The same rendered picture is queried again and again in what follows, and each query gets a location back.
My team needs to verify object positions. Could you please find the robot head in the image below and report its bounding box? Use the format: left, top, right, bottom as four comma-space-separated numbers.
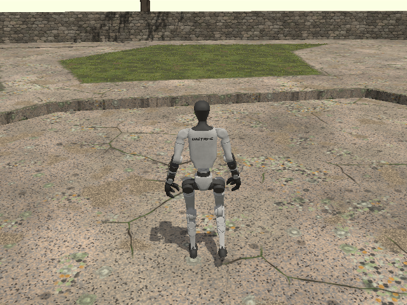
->
191, 100, 213, 131

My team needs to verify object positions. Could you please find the robot left hand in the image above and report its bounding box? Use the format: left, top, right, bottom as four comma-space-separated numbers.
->
165, 182, 179, 198

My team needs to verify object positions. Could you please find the robot left forearm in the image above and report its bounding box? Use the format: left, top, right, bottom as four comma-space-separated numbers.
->
166, 154, 179, 184

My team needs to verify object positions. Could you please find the robot left upper arm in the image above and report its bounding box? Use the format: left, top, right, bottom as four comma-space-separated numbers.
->
173, 128, 190, 164

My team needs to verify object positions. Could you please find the robot right hand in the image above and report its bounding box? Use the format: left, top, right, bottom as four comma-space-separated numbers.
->
226, 177, 241, 191

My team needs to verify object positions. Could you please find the robot right forearm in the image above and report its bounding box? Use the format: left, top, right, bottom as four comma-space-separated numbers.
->
227, 153, 240, 179

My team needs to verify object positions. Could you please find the left robot foot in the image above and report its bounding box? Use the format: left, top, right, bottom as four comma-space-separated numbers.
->
189, 243, 198, 259

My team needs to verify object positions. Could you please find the robot right upper arm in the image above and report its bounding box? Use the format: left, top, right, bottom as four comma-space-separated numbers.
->
216, 128, 233, 163

